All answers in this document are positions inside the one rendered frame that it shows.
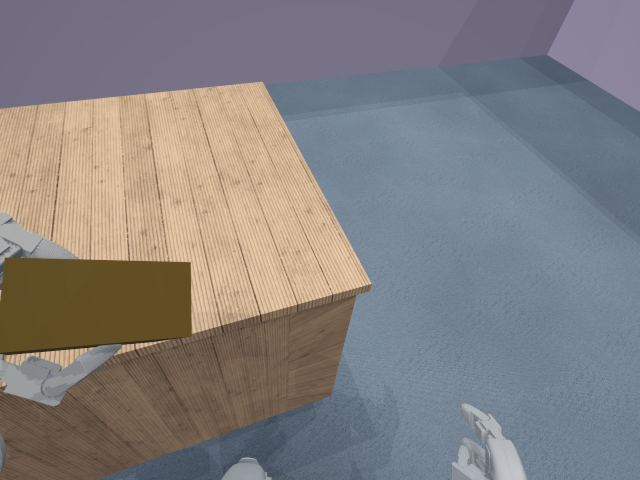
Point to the robot right hand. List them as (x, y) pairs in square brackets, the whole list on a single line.
[(500, 459)]

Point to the sponge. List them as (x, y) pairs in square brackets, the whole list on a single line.
[(62, 304)]

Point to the table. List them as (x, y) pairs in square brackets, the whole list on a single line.
[(210, 176)]

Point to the robot left hand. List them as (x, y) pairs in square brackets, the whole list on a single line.
[(38, 379)]

